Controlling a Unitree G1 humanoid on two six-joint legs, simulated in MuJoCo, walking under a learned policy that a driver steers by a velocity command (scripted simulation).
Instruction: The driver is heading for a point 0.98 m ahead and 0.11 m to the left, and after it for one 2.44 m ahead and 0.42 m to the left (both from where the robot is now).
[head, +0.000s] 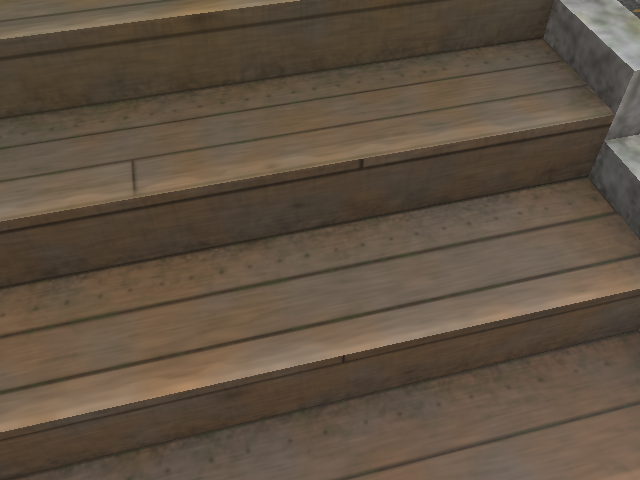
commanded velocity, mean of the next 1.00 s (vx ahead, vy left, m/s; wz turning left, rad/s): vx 0.45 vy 0.00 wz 0.00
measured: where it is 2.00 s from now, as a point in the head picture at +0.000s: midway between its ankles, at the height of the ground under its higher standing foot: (286, 106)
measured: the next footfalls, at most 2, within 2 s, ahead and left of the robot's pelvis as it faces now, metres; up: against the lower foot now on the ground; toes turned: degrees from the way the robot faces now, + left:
right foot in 0.10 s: +0.09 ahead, -0.11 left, +0.00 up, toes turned -4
left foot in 0.54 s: +0.43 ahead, +0.06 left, +0.17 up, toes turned +7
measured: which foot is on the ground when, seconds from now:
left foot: down 0.00-0.08, up 0.10-0.52, down 0.54-1.00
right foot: up 0.00-0.08, down 0.10-0.56, up 0.58-1.00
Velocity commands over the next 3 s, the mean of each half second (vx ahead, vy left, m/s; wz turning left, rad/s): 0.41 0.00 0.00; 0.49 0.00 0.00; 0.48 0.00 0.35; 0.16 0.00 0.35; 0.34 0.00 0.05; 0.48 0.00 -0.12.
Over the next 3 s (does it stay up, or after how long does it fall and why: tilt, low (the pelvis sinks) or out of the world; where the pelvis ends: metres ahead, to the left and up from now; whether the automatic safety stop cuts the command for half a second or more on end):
stays up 1.54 0.33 0.81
